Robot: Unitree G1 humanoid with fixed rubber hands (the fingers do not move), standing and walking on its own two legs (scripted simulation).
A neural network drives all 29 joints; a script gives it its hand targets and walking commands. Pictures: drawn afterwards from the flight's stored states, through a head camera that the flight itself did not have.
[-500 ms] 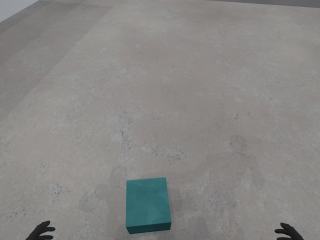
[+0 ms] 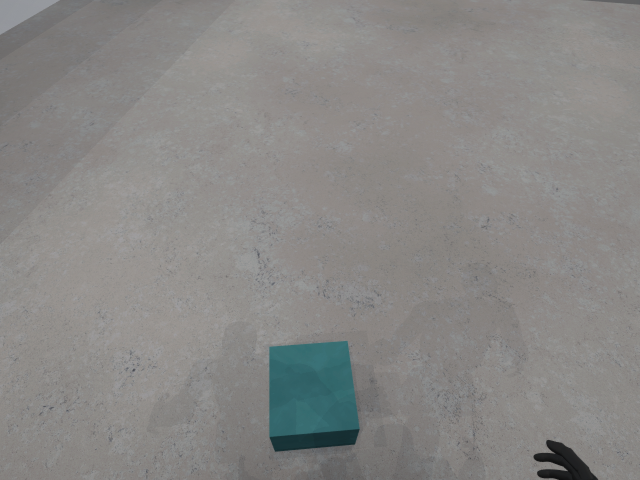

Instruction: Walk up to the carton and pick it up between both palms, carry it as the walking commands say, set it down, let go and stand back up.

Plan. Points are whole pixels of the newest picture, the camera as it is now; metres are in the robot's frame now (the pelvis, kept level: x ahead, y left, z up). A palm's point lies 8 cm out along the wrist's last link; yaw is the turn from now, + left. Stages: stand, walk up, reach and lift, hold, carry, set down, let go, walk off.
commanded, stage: walk up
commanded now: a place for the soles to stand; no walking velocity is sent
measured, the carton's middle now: (311, 395) +0.45 +0.03 -0.68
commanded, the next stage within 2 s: reach and lift in 0.46 s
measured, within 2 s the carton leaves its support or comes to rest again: neither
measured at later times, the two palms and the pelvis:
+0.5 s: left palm out of the picture +0.13 +0.32 -0.07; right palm out of the picture +0.14 -0.33 -0.08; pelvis +0.01 -0.01 +0.01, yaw +1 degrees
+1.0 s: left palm (118, 419) +0.23 +0.29 -0.11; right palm (519, 404) +0.25 -0.28 -0.11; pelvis +0.00 -0.03 -0.03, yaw +4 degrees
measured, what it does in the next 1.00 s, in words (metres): stands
